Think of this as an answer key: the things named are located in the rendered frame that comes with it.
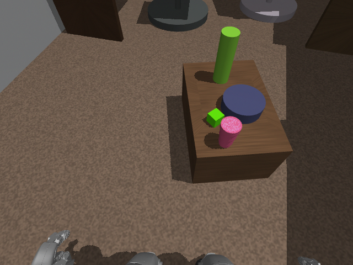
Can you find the office chair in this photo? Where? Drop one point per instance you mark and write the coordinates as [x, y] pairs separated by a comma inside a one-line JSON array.
[[269, 11], [177, 15]]

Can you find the left robot hand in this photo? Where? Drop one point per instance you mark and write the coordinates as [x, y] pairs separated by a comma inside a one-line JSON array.
[[46, 254]]

